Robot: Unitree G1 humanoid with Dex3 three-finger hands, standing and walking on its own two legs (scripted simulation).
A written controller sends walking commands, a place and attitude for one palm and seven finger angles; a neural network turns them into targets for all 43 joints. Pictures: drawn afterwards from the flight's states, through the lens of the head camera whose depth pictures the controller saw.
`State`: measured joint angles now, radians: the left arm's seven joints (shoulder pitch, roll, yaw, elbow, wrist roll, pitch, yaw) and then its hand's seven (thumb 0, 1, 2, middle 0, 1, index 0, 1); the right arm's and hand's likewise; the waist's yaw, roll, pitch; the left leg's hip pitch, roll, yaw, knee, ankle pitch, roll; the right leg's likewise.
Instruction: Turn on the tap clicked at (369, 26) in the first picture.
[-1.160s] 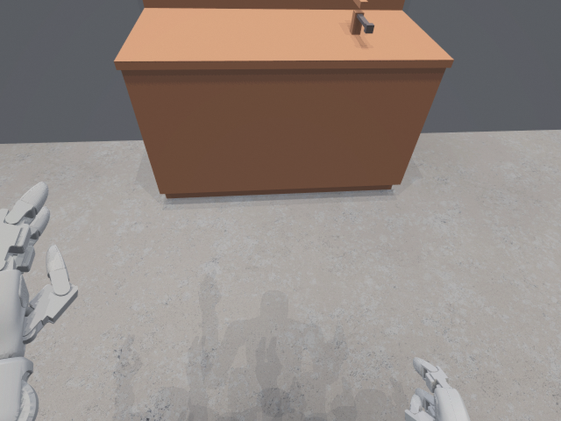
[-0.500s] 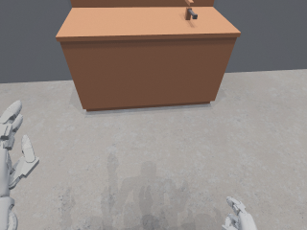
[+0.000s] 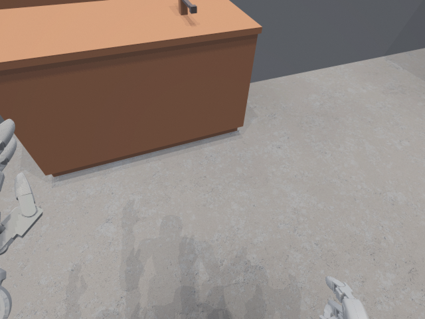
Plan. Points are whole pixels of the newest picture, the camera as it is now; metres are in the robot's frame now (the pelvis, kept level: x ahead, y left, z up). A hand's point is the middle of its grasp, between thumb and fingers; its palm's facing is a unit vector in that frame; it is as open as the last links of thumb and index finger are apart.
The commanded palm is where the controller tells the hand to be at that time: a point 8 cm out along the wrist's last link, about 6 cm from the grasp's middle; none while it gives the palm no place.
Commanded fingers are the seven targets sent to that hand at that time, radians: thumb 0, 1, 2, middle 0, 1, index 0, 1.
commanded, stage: walk to a spot facing it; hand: left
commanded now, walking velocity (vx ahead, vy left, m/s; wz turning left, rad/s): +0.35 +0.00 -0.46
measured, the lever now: (193, 9) +1.32 +0.18 +0.05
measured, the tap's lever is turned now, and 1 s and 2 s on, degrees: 0 0 0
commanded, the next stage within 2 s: turn to face it in 1.72 s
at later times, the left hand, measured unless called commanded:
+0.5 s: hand (169, 126) +0.39 +0.11 +0.18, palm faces +0.15 -0.83 -0.53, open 7.4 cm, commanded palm +0.34 +0.18 +0.19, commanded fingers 0.00 0.90 0.90 -0.20 -0.30 -0.20 -0.30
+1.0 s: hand (196, 70) +0.54 +0.08 +0.20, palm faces +0.18 -0.88 -0.45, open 7.4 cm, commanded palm +0.50 +0.14 +0.19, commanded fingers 0.00 0.90 0.90 -0.20 -0.30 -0.20 -0.30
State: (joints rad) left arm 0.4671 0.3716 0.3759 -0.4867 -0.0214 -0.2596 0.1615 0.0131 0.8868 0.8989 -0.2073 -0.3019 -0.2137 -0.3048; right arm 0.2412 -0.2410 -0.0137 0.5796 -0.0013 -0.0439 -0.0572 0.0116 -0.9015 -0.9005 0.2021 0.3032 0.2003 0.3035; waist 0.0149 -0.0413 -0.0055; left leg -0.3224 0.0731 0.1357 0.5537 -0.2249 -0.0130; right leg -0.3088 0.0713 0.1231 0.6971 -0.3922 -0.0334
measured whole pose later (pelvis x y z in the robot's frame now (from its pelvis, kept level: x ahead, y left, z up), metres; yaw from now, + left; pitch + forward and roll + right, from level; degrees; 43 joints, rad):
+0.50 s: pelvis +0.12 -0.06 +0.00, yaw -12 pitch +0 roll +0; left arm 0.54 0.38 0.40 -0.57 -0.01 -0.24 0.13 0.01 0.88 0.90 -0.21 -0.30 -0.22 -0.31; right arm 0.17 -0.25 -0.03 0.65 0.00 0.00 -0.04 0.01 -0.90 -0.90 0.20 0.30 0.20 0.30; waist -0.04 0.04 0.10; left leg -0.62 0.15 0.05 1.24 -0.39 -0.04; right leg -0.32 -0.02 -0.16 0.63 -0.32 -0.06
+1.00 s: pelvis +0.27 -0.09 +0.01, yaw -15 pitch +0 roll -2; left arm 0.48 0.37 0.38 -0.52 -0.02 -0.24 0.15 0.01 0.89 0.90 -0.21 -0.30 -0.21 -0.30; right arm 0.22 -0.10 0.05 0.58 -0.01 -0.08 -0.05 0.01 -0.90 -0.90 0.21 0.30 0.20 0.30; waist 0.01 0.05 0.04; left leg -0.24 0.16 0.20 0.51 -0.25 -0.02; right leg -0.44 -0.09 -0.15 0.78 -0.36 0.03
